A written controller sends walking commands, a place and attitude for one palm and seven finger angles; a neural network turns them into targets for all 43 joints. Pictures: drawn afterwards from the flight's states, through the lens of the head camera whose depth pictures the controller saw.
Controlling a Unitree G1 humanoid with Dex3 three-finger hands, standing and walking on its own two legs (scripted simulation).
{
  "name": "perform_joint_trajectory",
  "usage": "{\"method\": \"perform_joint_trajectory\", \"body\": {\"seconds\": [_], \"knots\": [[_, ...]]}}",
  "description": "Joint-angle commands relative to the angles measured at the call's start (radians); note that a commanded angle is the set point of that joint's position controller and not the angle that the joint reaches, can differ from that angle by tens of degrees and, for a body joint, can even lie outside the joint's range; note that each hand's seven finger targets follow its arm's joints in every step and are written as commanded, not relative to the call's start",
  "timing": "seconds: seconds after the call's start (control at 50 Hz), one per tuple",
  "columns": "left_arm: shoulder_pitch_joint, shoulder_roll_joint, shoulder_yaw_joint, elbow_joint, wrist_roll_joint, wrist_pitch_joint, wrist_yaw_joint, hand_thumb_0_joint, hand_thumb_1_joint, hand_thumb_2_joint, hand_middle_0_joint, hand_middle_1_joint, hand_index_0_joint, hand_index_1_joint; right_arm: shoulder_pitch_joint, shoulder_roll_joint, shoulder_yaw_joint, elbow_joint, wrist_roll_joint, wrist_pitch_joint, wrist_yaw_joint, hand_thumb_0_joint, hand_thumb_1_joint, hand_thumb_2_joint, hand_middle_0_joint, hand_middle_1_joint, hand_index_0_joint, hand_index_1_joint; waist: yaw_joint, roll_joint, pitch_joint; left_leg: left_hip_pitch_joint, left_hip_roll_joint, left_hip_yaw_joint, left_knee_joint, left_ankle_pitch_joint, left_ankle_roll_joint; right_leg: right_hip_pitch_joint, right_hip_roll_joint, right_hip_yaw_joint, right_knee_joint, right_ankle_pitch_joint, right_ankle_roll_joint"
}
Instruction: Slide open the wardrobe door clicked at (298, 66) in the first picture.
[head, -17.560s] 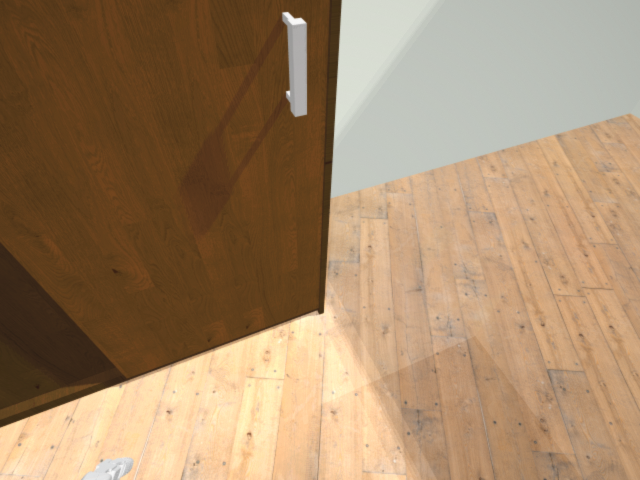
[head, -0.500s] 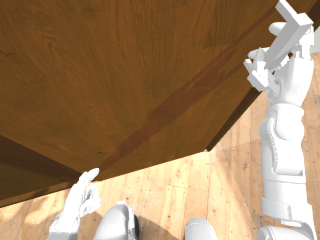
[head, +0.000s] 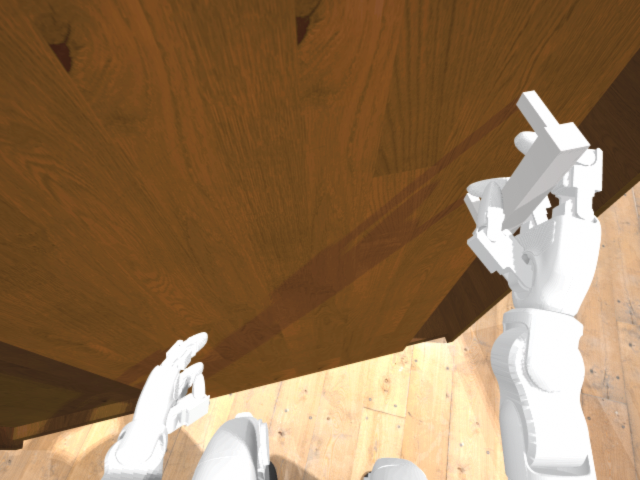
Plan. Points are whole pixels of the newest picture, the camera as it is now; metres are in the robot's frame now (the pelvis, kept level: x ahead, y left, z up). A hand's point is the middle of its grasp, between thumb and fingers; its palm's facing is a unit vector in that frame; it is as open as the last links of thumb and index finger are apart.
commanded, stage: step sideways, sliding the door along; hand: right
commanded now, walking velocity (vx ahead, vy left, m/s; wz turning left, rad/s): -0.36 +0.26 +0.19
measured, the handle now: (507, 179) +0.35 -0.20 +0.17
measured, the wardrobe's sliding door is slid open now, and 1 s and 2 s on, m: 0.15 0.36 0.47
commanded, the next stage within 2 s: stop walking and hold the door there in 1.78 s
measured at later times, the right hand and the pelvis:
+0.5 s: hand (354, 271) +0.28 -0.05 +0.16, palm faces +0.12 +0.99 -0.01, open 7.3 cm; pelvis -0.05 +0.06 -0.02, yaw +5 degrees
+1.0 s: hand (244, 292) +0.27 +0.04 +0.16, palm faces +0.21 +0.98 -0.03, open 7.2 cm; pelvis -0.15 +0.18 -0.01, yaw +8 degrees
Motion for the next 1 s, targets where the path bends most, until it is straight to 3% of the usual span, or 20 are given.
{"method": "perform_joint_trajectory", "body": {"seconds": [0.0,0.12,0.18,0.2,0.24,0.26,0.32,0.4,0.42,0.44,0.48,0.58,0.74,0.78,0.82,0.86,0.92,0.94,0.96,0.98], "knots": [[-0.063,0.081,0.006,-0.169,0.018,-0.054,0.008,0.0,0.9,0.9,-0.2,-0.3,-0.2,-0.3,-0.338,-0.01,0.287,-0.4,-0.036,-0.143,0.129,0.0,-0.9,-0.9,0.45,1.4,0.45,1.4,0.152,-0.237,-0.486,-0.103,-0.002,0.058,-0.123,0.115,-0.017,0.461,-0.215,0.003,-0.039,1.184,-0.11],[-0.108,0.06,-0.022,-0.176,0.02,-0.054,0.023,0.0,0.9,0.9,-0.2,-0.3,-0.2,-0.3,-0.267,-0.029,0.275,-0.404,-0.024,-0.116,0.126,0.0,-0.9,-0.9,0.45,1.4,0.45,1.4,0.149,-0.257,-0.434,0.099,-0.026,0.072,-0.376,0.253,-0.014,0.323,-0.231,-0.045,0.014,1.113,-0.096],[-0.13,0.052,-0.031,-0.175,0.0,-0.053,0.028,0.0,0.9,0.9,-0.2,-0.3,-0.2,-0.3,-0.241,-0.053,0.251,-0.426,-0.019,-0.12,0.124,0.0,-0.9,-0.9,0.45,1.4,0.45,1.4,0.136,-0.13,-0.44,0.299,-0.01,0.057,-0.554,0.516,-0.019,0.16,-0.202,-0.015,0.175,0.857,-0.086],[-0.128,0.041,-0.035,-0.178,-0.006,-0.052,0.033,0.0,0.9,0.9,-0.2,-0.3,-0.2,-0.3,-0.249,-0.068,0.252,-0.447,-0.023,-0.125,0.122,0.0,-0.9,-0.9,0.45,1.4,0.45,1.4,0.141,0.001,-0.445,0.353,0.064,-0.008,-0.596,0.871,-0.005,0.061,-0.124,-0.03,0.278,0.592,-0.061],[-0.113,0.019,-0.042,-0.166,0.005,-0.067,0.042,0.0,0.9,0.9,-0.2,-0.3,-0.2,-0.3,-0.151,-0.1,0.219,-0.453,-0.017,-0.114,0.099,0.0,-0.9,-0.9,0.45,1.4,0.45,1.4,0.112,0.225,-0.48,0.425,0.304,-0.352,-0.658,1.496,0.125,-0.197,0.11,0.053,0.49,-0.333,-0.007],[-0.093,0.034,-0.015,-0.16,0.005,-0.063,0.039,0.0,0.9,0.9,-0.2,-0.3,-0.2,-0.3,-0.093,-0.093,0.213,-0.454,-0.008,-0.12,0.093,0.0,-0.9,-0.9,0.45,1.4,0.45,1.4,0.1,0.304,-0.555,0.462,0.326,-0.419,-0.689,1.367,0.126,-0.209,0.143,0.137,0.567,-0.385,-0.014],[-0.096,0.008,-0.03,-0.096,0.003,-0.037,0.017,0.0,0.9,0.9,-0.2,-0.3,-0.2,-0.3,-0.243,-0.086,0.203,-0.516,-0.017,-0.175,0.078,0.0,-0.9,-0.9,0.45,1.4,0.45,1.4,0.149,0.184,-0.641,0.627,0.314,-0.322,-0.617,1.309,0.194,-0.253,0.108,0.142,0.418,-0.296,0.005],[-0.064,0.037,-0.011,-0.093,0.009,0.028,0.033,0.0,0.9,0.9,-0.2,-0.3,-0.2,-0.3,-0.293,-0.144,0.13,-0.378,-0.02,-0.195,0.1,0.0,-0.9,-0.9,0.45,1.4,0.45,1.4,0.172,0.151,-0.674,0.368,0.171,-0.148,-0.577,0.93,0.091,0.087,0.092,0.006,-0.005,0.1,-0.007],[-0.078,0.062,-0.002,-0.108,0.002,0.039,0.041,0.0,0.9,0.9,-0.2,-0.3,-0.2,-0.3,-0.313,-0.162,0.131,-0.368,-0.006,-0.196,0.107,0.0,-0.9,-0.9,0.45,1.4,0.45,1.4,0.181,0.059,-0.653,0.198,0.116,-0.096,-0.493,0.673,0.045,0.225,-0.044,0.116,-0.095,0.293,-0.057],[-0.109,0.111,0.012,-0.152,0.004,0.037,0.042,0.0,0.9,0.9,-0.2,-0.3,-0.2,-0.3,-0.316,-0.128,0.134,-0.338,0.002,-0.193,0.12,0.0,-0.9,-0.9,0.45,1.4,0.45,1.4,0.154,-0.233,-0.59,0.027,-0.004,-0.033,-0.252,0.171,-0.021,0.218,-0.347,0.423,-0.21,0.623,-0.2],[-0.14,0.098,0.006,-0.125,0.037,0.025,0.044,0.0,0.9,0.9,-0.2,-0.3,-0.2,-0.3,-0.479,-0.157,0.072,-0.309,-0.027,-0.178,0.114,0.0,-0.9,-0.9,0.45,1.4,0.45,1.4,0.17,-0.165,-0.458,-0.039,-0.029,-0.186,0.143,-0.038,-0.001,0.0,-0.458,0.549,-0.297,0.372,-0.246],[-0.086,0.121,0.03,-0.092,0.019,0.021,0.042,0.0,0.9,0.9,-0.2,-0.3,-0.2,-0.3,-0.494,-0.088,0.114,-0.143,-0.012,-0.092,0.122,0.0,-0.9,-0.9,0.45,1.4,0.45,1.4,0.139,-0.184,-0.494,-0.075,-0.011,-0.066,-0.011,0.057,-0.036,0.264,-0.286,0.164,-0.132,0.752,-0.166],[-0.045,0.116,0.024,-0.079,0.0,-0.007,0.059,0.0,0.9,0.9,-0.2,-0.3,-0.2,-0.3,-0.631,-0.12,0.063,0.005,0.009,-0.097,0.117,0.0,-0.9,-0.9,0.45,1.4,0.45,1.4,0.183,-0.305,-0.499,0.271,-0.064,0.047,-0.558,0.101,-0.035,0.174,-0.212,0.089,-0.12,0.534,-0.11],[-0.048,0.097,0.017,-0.082,-0.024,-0.026,0.059,0.0,0.9,0.9,-0.2,-0.3,-0.2,-0.3,-0.688,-0.125,0.085,0.015,0.009,-0.103,0.118,0.0,-0.9,-0.9,0.45,1.4,0.45,1.4,0.171,-0.199,-0.53,0.362,-0.039,0.051,-0.788,0.331,-0.04,0.168,-0.133,0.047,-0.02,0.46,-0.069],[-0.097,0.045,-0.008,-0.084,-0.035,-0.021,0.066,0.0,0.9,0.9,-0.2,-0.3,-0.2,-0.3,-0.791,-0.171,0.101,0.023,-0.005,-0.099,0.105,0.0,-0.9,-0.9,0.45,1.4,0.45,1.4,0.184,0.075,-0.526,0.413,0.171,-0.11,-0.784,0.779,0.048,-0.061,-0.003,-0.012,0.142,0.044,-0.011],[-0.077,0.079,0.021,-0.047,-0.023,-0.007,0.097,0.0,0.9,0.9,-0.2,-0.3,-0.2,-0.3,-0.767,-0.194,0.071,0.074,0.011,-0.081,0.093,0.0,-0.9,-0.9,0.45,1.4,0.45,1.4,0.154,0.301,-0.581,0.408,0.2,-0.151,-0.696,0.792,0.092,-0.128,0.066,0.045,0.271,-0.051,-0.009],[-0.052,0.097,0.016,-0.002,-0.016,0.019,0.122,0.0,0.9,0.9,-0.2,-0.3,-0.2,-0.3,-0.851,-0.188,0.041,0.075,0.03,-0.083,0.085,0.0,-0.9,-0.9,0.45,1.4,0.45,1.4,0.195,0.144,-0.629,0.406,0.164,-0.023,-0.502,0.865,0.067,0.016,0.019,0.042,0.046,0.233,-0.034],[-0.039,0.134,0.033,-0.021,-0.013,0.025,0.122,0.0,0.9,0.9,-0.2,-0.3,-0.2,-0.3,-0.838,-0.157,0.056,0.078,0.043,-0.081,0.094,0.0,-0.9,-0.9,0.45,1.4,0.45,1.4,0.194,-0.05,-0.672,0.219,0.065,0.024,-0.373,0.628,-0.009,0.228,-0.132,0.23,-0.033,0.66,-0.112],[-0.036,0.158,0.043,-0.029,-0.006,0.036,0.107,0.0,0.9,0.9,-0.2,-0.3,-0.2,-0.3,-0.831,-0.121,0.078,0.117,0.052,-0.081,0.112,0.0,-0.9,-0.9,0.45,1.4,0.45,1.4,0.19,-0.218,-0.672,0.052,-0.016,-0.02,-0.243,0.074,-0.034,0.36,-0.323,0.457,-0.11,0.881,-0.201],[-0.059,0.136,0.036,-0.033,-0.003,0.041,0.082,0.0,0.9,0.9,-0.2,-0.3,-0.2,-0.3,-0.891,-0.093,0.098,0.113,0.038,-0.09,0.127,0.0,-0.9,-0.9,0.45,1.4,0.45,1.4,0.182,-0.228,-0.632,0.031,-0.012,-0.078,-0.165,-0.087,-0.013,0.32,-0.357,0.484,-0.165,0.596,-0.228]]}}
